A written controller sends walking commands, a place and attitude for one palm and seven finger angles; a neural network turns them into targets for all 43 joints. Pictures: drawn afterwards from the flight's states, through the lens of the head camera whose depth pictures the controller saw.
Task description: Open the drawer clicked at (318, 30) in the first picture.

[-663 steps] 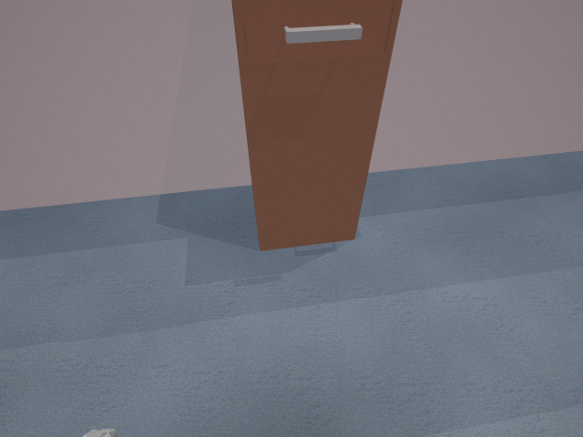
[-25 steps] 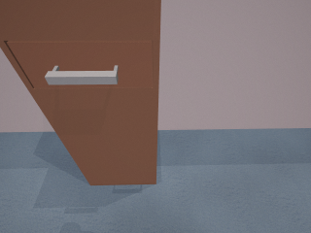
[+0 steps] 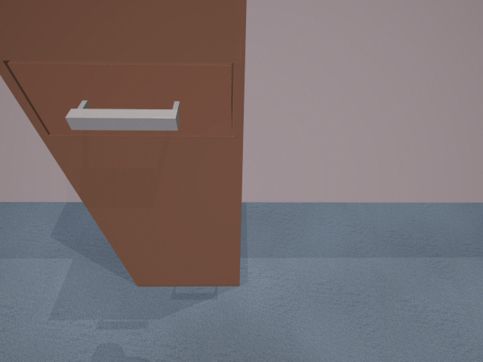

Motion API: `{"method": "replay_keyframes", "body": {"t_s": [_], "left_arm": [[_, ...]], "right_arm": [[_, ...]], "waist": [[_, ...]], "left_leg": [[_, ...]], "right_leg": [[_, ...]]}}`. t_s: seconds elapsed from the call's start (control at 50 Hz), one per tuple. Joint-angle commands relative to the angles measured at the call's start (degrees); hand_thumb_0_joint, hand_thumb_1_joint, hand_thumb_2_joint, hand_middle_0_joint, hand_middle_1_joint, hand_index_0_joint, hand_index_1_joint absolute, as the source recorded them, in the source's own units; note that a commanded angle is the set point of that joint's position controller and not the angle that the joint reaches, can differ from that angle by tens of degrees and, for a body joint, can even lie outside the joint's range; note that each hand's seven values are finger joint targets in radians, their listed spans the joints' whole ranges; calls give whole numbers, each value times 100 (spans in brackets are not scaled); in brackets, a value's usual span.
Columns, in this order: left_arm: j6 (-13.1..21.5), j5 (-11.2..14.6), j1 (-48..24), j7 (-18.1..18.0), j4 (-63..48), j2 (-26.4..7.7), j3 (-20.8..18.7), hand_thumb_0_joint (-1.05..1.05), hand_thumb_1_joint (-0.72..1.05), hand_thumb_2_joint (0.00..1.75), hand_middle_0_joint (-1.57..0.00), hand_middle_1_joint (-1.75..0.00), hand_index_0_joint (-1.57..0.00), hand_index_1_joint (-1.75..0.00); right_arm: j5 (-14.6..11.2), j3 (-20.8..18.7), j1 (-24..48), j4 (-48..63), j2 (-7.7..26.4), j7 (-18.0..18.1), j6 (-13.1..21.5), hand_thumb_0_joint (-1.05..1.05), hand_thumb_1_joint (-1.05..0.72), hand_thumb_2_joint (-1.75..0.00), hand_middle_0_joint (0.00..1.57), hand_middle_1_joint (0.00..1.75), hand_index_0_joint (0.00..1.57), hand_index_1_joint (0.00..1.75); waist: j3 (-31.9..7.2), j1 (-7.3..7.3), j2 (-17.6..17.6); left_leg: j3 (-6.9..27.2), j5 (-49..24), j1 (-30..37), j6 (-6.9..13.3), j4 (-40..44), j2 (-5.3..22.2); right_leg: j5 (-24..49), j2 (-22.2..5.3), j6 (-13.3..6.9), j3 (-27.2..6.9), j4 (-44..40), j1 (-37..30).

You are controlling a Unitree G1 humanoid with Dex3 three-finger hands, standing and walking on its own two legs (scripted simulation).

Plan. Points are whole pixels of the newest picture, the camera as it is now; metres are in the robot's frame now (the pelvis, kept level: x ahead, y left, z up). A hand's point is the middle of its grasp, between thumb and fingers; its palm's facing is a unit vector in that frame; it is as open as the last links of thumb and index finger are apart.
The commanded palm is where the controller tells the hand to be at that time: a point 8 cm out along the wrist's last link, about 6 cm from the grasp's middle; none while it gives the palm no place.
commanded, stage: look again from close up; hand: left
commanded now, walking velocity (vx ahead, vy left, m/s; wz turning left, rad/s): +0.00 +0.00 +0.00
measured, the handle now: (127, 112) +0.50 +0.26 +0.15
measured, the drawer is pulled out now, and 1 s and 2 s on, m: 0.00 0.00 0.00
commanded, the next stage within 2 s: come to a stop and stand still in 0.78 s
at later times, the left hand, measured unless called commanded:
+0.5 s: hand out of the picture -0.01 +0.15 -0.17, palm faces +0.02 -0.98 -0.19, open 7.4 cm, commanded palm none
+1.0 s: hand out of the picture -0.03 +0.13 -0.17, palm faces +0.03 -0.98 -0.19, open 7.4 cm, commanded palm none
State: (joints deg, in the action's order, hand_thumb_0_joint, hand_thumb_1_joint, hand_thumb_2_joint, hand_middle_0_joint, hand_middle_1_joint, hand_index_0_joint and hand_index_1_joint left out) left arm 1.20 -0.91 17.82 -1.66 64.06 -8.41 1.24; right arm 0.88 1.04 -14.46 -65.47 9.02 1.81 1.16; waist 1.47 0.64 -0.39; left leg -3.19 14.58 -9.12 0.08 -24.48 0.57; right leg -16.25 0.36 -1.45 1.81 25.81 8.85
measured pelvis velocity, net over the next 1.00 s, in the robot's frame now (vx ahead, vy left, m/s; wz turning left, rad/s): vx -0.01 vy -0.03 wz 0.00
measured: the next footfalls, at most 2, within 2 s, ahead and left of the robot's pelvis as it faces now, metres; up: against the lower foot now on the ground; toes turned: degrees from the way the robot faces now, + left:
none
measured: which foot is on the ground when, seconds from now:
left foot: down 0.00-1.00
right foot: down 0.00-1.00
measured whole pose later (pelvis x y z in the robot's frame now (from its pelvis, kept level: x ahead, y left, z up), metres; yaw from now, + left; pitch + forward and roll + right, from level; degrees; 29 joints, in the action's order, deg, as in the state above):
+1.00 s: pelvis -0.01 -0.03 +0.00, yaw +0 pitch +0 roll +0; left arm 3.1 -1.1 19.2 -2.9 63.3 -6.2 1.0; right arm 0.7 0.2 -15.5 -63.1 9.1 1.7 -0.3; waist 2.0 0.3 1.7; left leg -1.4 17.3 -13.9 -0.6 -32.1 3.3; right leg -15.1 3.6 -3.7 3.0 25.5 10.3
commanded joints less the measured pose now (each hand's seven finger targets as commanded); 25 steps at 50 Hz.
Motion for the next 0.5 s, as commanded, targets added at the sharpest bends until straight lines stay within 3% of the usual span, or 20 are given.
{"method": "replay_keyframes", "body": {"t_s": [0.0,0.48], "left_arm": [[55,28,363,-52,-137,-604,-138,0,90,90,-20,-30,-20,-30],[66,36,387,-43,-184,-590,-168,0,90,90,-20,-30,-20,-30]], "right_arm": [[-28,-93,-343,163,537,26,78,0,-90,-90,20,30,20,30],[-18,-80,-500,109,412,28,39,0,-90,-90,20,30,20,30]], "waist": [[153,-36,3],[251,-25,-22]], "left_leg": [[493,-1059,1,155,372,531],[391,-819,-93,70,375,504]], "right_leg": [[1240,-621,-102,-608,-449,204],[1113,-604,-146,-687,-611,265]]}}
